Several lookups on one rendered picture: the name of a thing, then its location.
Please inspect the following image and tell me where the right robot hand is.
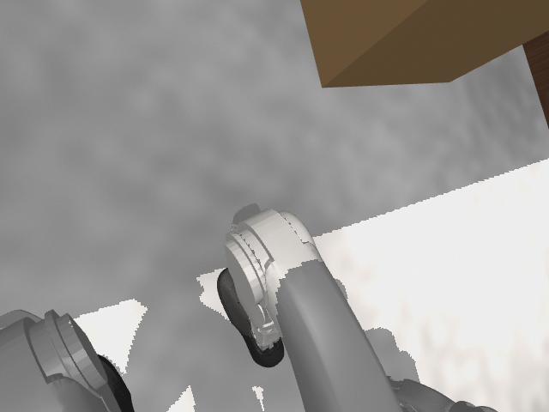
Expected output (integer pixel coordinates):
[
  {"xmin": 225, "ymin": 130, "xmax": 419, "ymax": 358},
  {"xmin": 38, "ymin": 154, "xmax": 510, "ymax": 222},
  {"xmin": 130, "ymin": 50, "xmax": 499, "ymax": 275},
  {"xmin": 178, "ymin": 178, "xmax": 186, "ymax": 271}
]
[{"xmin": 387, "ymin": 376, "xmax": 455, "ymax": 412}]

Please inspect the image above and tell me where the left robot foot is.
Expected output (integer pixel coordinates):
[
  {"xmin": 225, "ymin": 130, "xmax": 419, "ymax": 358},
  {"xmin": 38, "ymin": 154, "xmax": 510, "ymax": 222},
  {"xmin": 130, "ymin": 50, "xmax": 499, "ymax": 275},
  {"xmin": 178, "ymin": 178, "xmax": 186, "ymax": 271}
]
[{"xmin": 97, "ymin": 354, "xmax": 135, "ymax": 412}]

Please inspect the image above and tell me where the right robot foot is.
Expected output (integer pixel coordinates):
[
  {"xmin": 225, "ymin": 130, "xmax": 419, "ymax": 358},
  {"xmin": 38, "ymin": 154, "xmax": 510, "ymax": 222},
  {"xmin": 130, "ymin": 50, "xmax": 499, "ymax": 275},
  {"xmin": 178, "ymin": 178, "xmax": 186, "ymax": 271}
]
[{"xmin": 217, "ymin": 267, "xmax": 284, "ymax": 367}]

